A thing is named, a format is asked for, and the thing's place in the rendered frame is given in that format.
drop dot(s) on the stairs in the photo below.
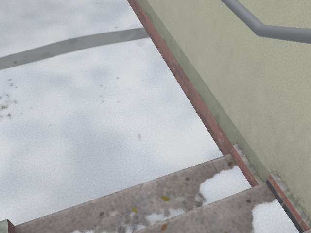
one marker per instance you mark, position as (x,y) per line
(210,197)

